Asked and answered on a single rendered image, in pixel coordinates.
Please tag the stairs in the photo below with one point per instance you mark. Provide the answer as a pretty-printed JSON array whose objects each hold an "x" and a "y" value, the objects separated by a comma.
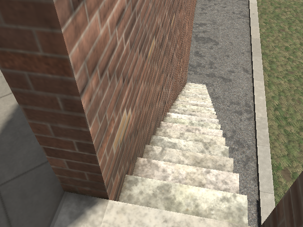
[{"x": 186, "y": 167}]

